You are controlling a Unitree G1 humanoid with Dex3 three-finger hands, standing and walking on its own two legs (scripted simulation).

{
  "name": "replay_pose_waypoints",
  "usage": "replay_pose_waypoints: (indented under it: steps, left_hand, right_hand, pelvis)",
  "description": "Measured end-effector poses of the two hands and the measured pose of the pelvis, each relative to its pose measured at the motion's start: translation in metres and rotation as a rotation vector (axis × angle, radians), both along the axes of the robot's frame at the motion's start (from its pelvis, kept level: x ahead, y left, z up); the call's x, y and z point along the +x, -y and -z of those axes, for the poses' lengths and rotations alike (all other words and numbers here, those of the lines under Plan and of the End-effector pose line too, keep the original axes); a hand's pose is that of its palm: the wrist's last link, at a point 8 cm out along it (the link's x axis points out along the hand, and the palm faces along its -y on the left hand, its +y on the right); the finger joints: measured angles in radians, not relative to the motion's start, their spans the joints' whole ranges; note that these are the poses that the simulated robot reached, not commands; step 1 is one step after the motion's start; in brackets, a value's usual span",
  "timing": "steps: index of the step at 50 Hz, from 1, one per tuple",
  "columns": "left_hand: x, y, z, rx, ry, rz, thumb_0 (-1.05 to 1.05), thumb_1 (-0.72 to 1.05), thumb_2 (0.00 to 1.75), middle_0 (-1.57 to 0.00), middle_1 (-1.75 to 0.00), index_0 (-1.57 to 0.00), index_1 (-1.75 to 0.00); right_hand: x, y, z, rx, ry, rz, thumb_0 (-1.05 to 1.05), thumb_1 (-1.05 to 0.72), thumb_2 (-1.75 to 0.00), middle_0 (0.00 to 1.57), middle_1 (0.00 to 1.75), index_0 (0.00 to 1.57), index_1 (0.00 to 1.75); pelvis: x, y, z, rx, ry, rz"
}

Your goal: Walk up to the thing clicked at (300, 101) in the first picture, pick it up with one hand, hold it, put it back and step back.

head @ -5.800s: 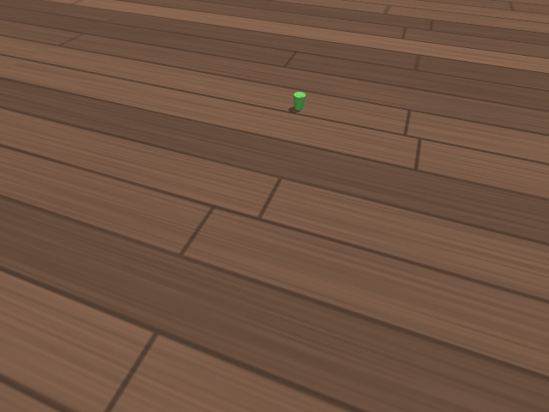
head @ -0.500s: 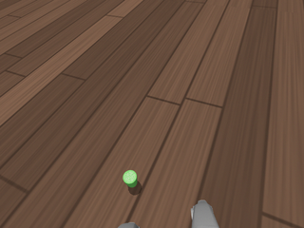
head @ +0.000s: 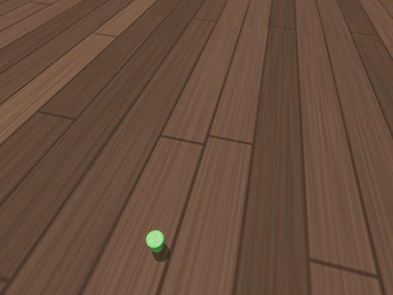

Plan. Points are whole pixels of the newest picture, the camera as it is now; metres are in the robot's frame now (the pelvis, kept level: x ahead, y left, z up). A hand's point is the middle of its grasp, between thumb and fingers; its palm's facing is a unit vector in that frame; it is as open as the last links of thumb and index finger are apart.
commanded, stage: walk up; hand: left
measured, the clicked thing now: (155, 242) +0.50 +0.18 -0.71
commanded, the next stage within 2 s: stand in 1.68 s
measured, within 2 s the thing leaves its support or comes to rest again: neither
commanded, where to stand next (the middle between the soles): +0.12 -0.05 m, yaw +3 degrees
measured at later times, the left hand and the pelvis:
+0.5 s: hand out of the picture +0.12 +0.22 -0.14, palm faces -0.07 -0.92 -0.38, open 7.4 cm; pelvis +0.03 -0.04 +0.01, yaw -2 degrees
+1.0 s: hand out of the picture +0.17 +0.20 -0.13, palm faces -0.03 -0.93 -0.37, open 7.4 cm; pelvis +0.05 -0.05 +0.02, yaw -1 degrees
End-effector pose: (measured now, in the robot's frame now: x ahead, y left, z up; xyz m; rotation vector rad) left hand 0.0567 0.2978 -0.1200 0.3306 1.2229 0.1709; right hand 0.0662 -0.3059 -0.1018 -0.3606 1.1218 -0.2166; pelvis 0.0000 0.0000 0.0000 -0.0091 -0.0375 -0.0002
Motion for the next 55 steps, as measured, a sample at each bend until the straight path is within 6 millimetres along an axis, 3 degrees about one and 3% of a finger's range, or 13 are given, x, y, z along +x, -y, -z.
replay_pose_waypoints:
  steps: [6, 13, 18, 22, 33, 39, 46, 55]
  left_hand:
    - [0.023, -0.003, -0.009, 0.031, 0.022, 0.029, 0.0, 0.9, 0.9, -0.2, -0.3, -0.21, -0.3]
    - [0.031, 0.006, -0.016, 0.086, 0.035, 0.031, 0.0, 0.9, 0.9, -0.2, -0.3, -0.2, -0.3]
    - [0.031, 0.014, -0.02, 0.089, -0.002, 0.034, 0.0, 0.9, 0.9, -0.2, -0.3, -0.2, -0.3]
    - [0.042, 0.024, -0.021, 0.066, -0.013, 0.025, 0.0, 0.9, 0.9, -0.2, -0.3, -0.2, -0.3]
    - [0.093, 0.052, -0.025, 0.017, 0.063, 0.027, 0.0, 0.9, 0.9, -0.2, -0.3, -0.21, -0.3]
    - [0.11, 0.057, -0.029, 0.012, 0.091, 0.033, 0.0, 0.9, 0.9, -0.2, -0.3, -0.21, -0.3]
    - [0.11, 0.054, -0.032, 0.019, 0.093, 0.016, 0.0, 0.9, 0.9, -0.2, -0.3, -0.21, -0.3]
    - [0.093, 0.046, -0.03, 0.03, 0.045, -0.007, 0.0, 0.9, 0.9, -0.2, -0.3, -0.2, -0.3]
  right_hand:
    - [-0.003, 0.012, -0.007, -0.009, 0.012, 0.049, 0.01, -0.91, -0.89, 0.21, 0.3, 0.2, 0.3]
    - [-0.003, 0.032, 0.011, 0.027, -0.035, 0.075, 0.01, -0.91, -0.89, 0.2, 0.3, 0.2, 0.3]
    - [0.0, 0.034, 0.019, 0.06, -0.074, 0.081, 0.01, -0.91, -0.89, 0.2, 0.3, 0.2, 0.3]
    - [0.001, 0.03, 0.018, 0.078, -0.113, 0.077, 0.01, -0.91, -0.89, 0.2, 0.3, 0.2, 0.3]
    - [0.038, 0.037, 0.007, 0.072, -0.094, 0.069, 0.01, -0.91, -0.89, 0.2, 0.3, 0.2, 0.3]
    - [0.058, 0.044, 0.0, 0.059, -0.054, 0.063, 0.01, -0.91, -0.89, 0.2, 0.3, 0.2, 0.3]
    - [0.068, 0.045, -0.003, 0.056, -0.045, 0.053, 0.01, -0.91, -0.89, 0.2, 0.3, 0.2, 0.3]
    - [0.064, 0.039, -0.001, 0.066, -0.073, 0.049, 0.01, -0.91, -0.89, 0.2, 0.3, 0.2, 0.3]
  pelvis:
    - [0.0, 0.007, -0.005, 0.001, 0.011, 0.032]
    - [0.005, 0.024, 0.001, 0.0, 0.014, 0.046]
    - [0.013, 0.027, -0.002, 0.006, -0.002, 0.052]
    - [0.022, 0.031, -0.007, 0.013, -0.012, 0.044]
    - [0.038, 0.042, -0.016, 0.016, -0.018, 0.025]
    - [0.043, 0.045, -0.019, 0.014, -0.019, 0.021]
    - [0.047, 0.047, -0.02, 0.011, -0.017, 0.017]
    - [0.049, 0.045, -0.021, 0.009, -0.017, 0.014]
